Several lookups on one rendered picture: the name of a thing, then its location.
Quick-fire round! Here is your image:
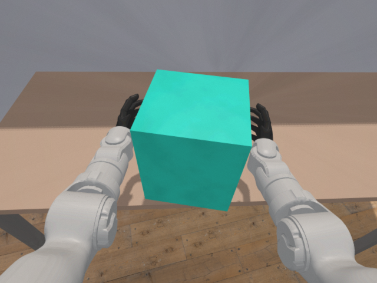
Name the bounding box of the robot right hand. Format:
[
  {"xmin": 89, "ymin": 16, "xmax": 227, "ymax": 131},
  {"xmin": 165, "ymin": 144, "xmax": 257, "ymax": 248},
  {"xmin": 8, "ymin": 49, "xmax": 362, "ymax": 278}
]
[{"xmin": 250, "ymin": 103, "xmax": 273, "ymax": 141}]

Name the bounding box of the table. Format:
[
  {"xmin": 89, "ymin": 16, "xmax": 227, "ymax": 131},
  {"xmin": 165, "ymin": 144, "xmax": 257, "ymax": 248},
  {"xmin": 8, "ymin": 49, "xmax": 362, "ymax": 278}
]
[{"xmin": 0, "ymin": 71, "xmax": 377, "ymax": 255}]

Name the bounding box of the robot left forearm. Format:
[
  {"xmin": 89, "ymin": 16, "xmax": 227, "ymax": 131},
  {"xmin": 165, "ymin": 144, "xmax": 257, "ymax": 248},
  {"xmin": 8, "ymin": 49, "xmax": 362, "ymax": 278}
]
[{"xmin": 44, "ymin": 126, "xmax": 133, "ymax": 240}]

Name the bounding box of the robot right upper arm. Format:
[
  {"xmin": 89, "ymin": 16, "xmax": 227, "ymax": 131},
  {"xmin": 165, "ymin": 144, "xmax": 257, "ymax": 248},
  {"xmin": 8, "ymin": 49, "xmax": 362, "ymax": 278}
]
[{"xmin": 276, "ymin": 212, "xmax": 377, "ymax": 283}]

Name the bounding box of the carton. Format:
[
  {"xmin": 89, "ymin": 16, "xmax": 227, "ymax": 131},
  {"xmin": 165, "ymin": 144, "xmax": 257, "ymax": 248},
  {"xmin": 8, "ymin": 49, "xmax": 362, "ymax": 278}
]
[{"xmin": 130, "ymin": 70, "xmax": 252, "ymax": 211}]

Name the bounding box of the robot left hand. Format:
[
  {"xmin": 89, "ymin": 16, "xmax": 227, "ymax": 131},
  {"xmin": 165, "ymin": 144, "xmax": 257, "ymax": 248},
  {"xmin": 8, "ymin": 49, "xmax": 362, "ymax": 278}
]
[{"xmin": 116, "ymin": 94, "xmax": 143, "ymax": 129}]

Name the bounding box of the robot right forearm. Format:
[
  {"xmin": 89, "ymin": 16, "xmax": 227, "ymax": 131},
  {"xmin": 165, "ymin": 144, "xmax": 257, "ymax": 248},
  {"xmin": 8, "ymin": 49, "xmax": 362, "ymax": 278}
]
[{"xmin": 247, "ymin": 138, "xmax": 355, "ymax": 256}]

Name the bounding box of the robot left upper arm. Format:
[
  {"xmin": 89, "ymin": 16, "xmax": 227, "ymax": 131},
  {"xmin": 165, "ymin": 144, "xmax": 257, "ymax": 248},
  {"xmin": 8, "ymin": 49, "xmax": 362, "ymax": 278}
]
[{"xmin": 0, "ymin": 191, "xmax": 118, "ymax": 283}]

